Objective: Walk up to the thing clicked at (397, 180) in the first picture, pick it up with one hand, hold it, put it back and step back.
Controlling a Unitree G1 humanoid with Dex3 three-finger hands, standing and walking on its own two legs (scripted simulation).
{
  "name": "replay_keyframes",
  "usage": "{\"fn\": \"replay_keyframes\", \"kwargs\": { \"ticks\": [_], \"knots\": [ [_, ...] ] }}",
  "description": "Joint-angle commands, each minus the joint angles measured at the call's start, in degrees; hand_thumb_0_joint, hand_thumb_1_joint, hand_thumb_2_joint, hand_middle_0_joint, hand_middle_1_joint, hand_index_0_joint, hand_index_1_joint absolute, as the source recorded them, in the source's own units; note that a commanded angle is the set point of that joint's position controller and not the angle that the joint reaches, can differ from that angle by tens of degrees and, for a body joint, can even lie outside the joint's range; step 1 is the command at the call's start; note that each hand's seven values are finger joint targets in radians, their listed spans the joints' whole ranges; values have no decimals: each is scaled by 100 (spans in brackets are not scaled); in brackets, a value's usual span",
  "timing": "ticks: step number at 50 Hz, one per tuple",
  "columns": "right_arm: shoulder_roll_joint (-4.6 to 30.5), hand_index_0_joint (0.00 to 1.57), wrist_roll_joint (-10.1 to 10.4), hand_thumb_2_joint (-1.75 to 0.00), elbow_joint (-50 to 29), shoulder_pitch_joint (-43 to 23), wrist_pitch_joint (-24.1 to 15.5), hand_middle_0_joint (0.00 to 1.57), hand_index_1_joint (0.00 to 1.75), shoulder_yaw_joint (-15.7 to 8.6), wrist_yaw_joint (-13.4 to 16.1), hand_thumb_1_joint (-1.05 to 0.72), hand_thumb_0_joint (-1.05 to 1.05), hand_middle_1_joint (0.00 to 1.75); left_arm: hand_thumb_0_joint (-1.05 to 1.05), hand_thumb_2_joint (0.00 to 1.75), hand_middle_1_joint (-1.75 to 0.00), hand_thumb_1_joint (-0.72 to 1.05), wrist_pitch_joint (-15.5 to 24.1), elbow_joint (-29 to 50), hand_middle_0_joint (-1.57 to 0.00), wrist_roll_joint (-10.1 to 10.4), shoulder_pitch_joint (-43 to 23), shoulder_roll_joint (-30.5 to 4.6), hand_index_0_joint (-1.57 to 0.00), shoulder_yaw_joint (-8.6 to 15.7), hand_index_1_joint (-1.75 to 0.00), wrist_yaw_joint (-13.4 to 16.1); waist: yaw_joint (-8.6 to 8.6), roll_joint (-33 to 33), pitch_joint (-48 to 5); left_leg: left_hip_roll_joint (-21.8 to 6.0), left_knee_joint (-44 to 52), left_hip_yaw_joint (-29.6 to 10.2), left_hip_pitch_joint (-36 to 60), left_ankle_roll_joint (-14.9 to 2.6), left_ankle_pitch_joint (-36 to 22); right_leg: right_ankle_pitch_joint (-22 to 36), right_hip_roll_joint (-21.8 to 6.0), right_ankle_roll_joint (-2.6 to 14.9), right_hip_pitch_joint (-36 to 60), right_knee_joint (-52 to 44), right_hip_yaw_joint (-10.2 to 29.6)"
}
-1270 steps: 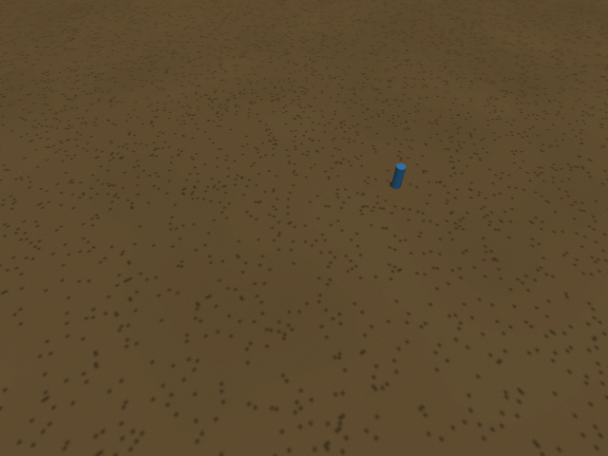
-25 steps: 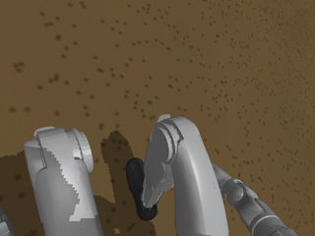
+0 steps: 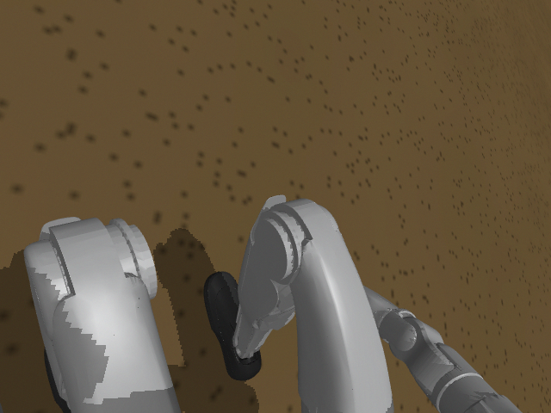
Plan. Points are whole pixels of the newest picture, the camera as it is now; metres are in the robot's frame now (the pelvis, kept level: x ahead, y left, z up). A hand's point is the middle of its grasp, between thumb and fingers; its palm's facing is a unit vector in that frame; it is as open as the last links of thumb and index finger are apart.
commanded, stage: lower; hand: left
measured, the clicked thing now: out of the picture +0.36 +0.32 -0.21
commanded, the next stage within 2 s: loosen in 0.08 s
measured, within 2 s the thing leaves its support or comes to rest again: rests again in 0.18 s
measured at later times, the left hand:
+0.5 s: hand out of the picture +0.37 +0.31 -0.19, palm faces +0.48 -0.88 -0.01, open 6.5 cm
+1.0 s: hand out of the picture +0.37 +0.31 -0.19, palm faces +0.48 -0.88 +0.01, open 14.1 cm
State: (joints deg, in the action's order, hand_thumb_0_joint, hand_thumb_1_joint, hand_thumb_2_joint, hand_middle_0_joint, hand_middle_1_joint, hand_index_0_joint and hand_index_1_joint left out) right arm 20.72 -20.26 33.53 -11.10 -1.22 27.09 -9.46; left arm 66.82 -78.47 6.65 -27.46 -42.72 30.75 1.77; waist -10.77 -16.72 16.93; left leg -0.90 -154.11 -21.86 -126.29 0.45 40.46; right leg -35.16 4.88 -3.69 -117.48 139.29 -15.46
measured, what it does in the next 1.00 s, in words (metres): stands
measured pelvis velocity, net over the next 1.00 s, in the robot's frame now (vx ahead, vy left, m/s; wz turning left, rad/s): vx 0.00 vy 0.01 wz -0.02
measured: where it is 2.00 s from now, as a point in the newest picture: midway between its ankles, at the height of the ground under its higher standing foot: (173, 376)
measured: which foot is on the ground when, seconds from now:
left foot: down 0.00-1.00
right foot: down 0.00-1.00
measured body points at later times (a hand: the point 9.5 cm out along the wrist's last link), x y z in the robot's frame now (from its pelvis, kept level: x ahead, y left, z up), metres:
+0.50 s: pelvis +0.00 +0.00 +0.00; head +0.21 +0.21 +0.33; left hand +0.34 +0.35 -0.19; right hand +0.19 -0.23 -0.02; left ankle +0.08 +0.12 -0.24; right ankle +0.14 -0.12 -0.24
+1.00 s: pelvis +0.00 +0.01 +0.00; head +0.20 +0.22 +0.33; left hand +0.34 +0.35 -0.19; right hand +0.20 -0.22 -0.02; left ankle +0.08 +0.12 -0.24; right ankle +0.14 -0.12 -0.24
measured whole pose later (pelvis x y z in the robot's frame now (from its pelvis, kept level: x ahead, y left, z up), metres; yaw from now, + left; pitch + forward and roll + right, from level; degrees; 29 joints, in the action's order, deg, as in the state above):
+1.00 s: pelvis +0.00 +0.01 +0.00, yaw -1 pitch +9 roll -19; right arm 20.7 -21.2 32.3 -11.7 -1.5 28.9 -10.0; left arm 68.3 -79.1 6.5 -27.1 -44.5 30.2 4.0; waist -10.6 -17.9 18.2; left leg -1.5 -154.7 -23.4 -125.6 -0.2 41.0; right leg -34.7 5.8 -3.7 -116.4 138.3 -16.6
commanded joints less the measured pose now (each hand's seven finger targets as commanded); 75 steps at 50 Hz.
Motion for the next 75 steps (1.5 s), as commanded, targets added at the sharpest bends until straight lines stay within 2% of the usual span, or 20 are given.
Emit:
{"fn": "replay_keyframes", "kwargs": {
  "ticks": [1,10,13,18,20,21,24,27,42,47,48,54,58,61,62,67,68,71,72,75],
  "knots": [
    [2078,20,-16,-91,-119,29,50,20,30,-669,102,-90,0,30,0,127,-134,55,436,665,-131,6,-916,-866,-130,-48,-136,76,-591,3117,-2953,-368,2093,521,2030,151,-410,727,166,415,1243,-880,-602],
    [2136,20,-37,-90,-160,-50,16,20,30,-588,79,-90,0,30,0,118,-131,51,523,474,-132,36,-875,-854,-133,-122,-130,123,-620,3009,-2784,-391,2139,374,2038,159,-262,659,188,393,1183,-875,-692],
    [2154,20,-58,-90,-174,-59,19,20,30,-550,76,-91,0,30,0,94,-109,38,592,519,-116,57,-878,-988,-118,0,-107,187,-582,3158,-2772,-402,2174,345,2125,179,-317,695,192,398,1206,-842,-709],
    [2113,20,-106,-90,-158,-12,24,20,30,-519,74,-91,0,30,0,73,-93,18,632,576,-106,23,-796,-1073,-106,106,-92,223,-592,3236,-2930,-403,2073,426,2204,168,-541,896,214,390,1442,-877,-661],
    [2120,20,-95,-90,-184,-39,24,20,30,-527,67,-91,0,30,0,68,-81,8,623,627,-95,10,-816,-1120,-95,62,-82,215,-580,3185,-2893,-397,2059,450,2082,140,-488,844,222,407,1390,-895,-662],
    [2116,20,-108,-90,-157,-30,23,20,30,-517,72,-90,0,30,0,76,-89,16,599,564,-103,6,-792,-1070,-100,67,-90,212,-601,3196,-2891,-403,2049,448,2104,148,-509,861,232,399,1429,-901,-671],
    [2149,20,-103,-90,-170,-28,23,20,30,-536,69,-91,0,30,0,56,-68,-3,550,543,-80,16,-789,-961,-79,-22,-69,214,-634,3167,-2862,-410,2082,416,2127,156,-503,868,230,399,1361,-899,-696],
    [2182,20,-75,-90,-165,-29,29,20,30,-557,50,-91,0,30,0,48,-58,-9,509,529,-73,29,-749,-846,-71,-110,-60,203,-650,3166,-2760,-419,2175,323,2131,183,-437,824,210,398,1248,-835,-742],
    [2112,20,-91,-90,-185,-42,10,20,30,-551,66,-91,0,30,0,25,-28,-32,547,627,-42,10,-865,-1024,-40,-26,-30,244,-577,3083,-2761,-423,2089,408,2026,127,-318,713,249,403,1274,-930,-691],
    [2159,20,-104,-90,-176,-27,39,20,30,-580,63,-91,0,30,0,21,-22,-34,532,641,-36,-19,-733,-940,-33,-3,-24,252,-586,3284,-2806,-459,2234,287,2314,214,-572,880,214,412,1213,-811,-753],
    [2123,20,-100,-90,-188,-39,52,20,30,-538,50,-91,0,30,0,26,-26,-36,529,570,-31,-16,-739,-802,-30,-134,-28,237,-648,3262,-2758,-451,2232,282,2260,212,-479,819,217,408,1224,-833,-769],
    [2134,20,-49,-90,-254,4,91,20,30,-628,96,-91,0,30,0,23,-19,-30,514,1336,-25,54,-565,-1370,-23,328,-21,56,-398,3538,-3079,-441,2200,426,2334,182,-648,932,215,419,1409,-846,-638],
    [2166,20,70,-90,-278,191,148,20,30,-859,130,-91,0,30,0,23,-18,-28,192,2163,-22,118,-187,-1715,-20,757,-20,-80,-66,4036,-3564,-455,2450,517,2722,229,-796,965,165,472,1326,-800,-509],
    [2128,20,259,-90,-399,285,167,20,30,-1111,157,-91,0,30,0,21,-16,-31,-278,2691,-20,242,182,-1191,-18,533,-18,-253,36,4260,-3764,-426,2755,558,2796,258,-708,935,112,495,1154,-827,-440],
    [2071,20,336,-90,-427,286,151,20,30,-1187,163,-91,0,30,0,22,-16,-33,-433,2938,-17,284,143,-885,-16,264,-18,-359,7,4201,-3799,-403,2772,605,2728,241,-656,924,106,492,1089,-883,-394],
    [1827,20,761,-90,-218,513,80,20,30,-1516,243,-91,0,30,0,16,-16,-44,-1190,2919,-17,579,447,-152,-17,-279,-15,-932,-6,3240,-3200,-313,2758,748,1695,30,300,270,93,455,541,-1171,-263],
    [1797,20,812,-90,-247,562,52,20,30,-1564,267,-90,0,30,0,17,-17,-43,-1248,3145,-17,627,286,-323,-18,-149,-16,-1004,43,3111,-3291,-305,2756,755,1606,-7,379,204,88,458,557,-1208,-232],
    [1683,20,966,-88,-272,527,-7,20,30,-1697,311,-81,0,30,0,10,-11,-43,-1364,3308,-10,814,86,-190,-12,-149,-9,-1228,177,2967,-3525,-282,2808,772,1629,-58,571,27,65,483,450,-1203,-164],
    [1474,20,1178,-90,-155,858,69,20,30,-1980,369,-89,0,30,0,6,-9,-50,-1817,2850,-6,-270,393,-1436,-7,333,-8,-887,615,3390,-4063,-325,3288,901,2310,-59,385,-30,2,518,563,-1393,-13],
    [1480,20,1370,-91,-359,904,182,20,30,-2262,423,-90,0,30,0,8,-9,-52,-2203,3706,-7,-279,-16,-916,-7,94,-9,-706,518,3882,-4396,-406,3755,880,2685,-14,551,-35,-24,540,441,-1408,75]
  ]
}}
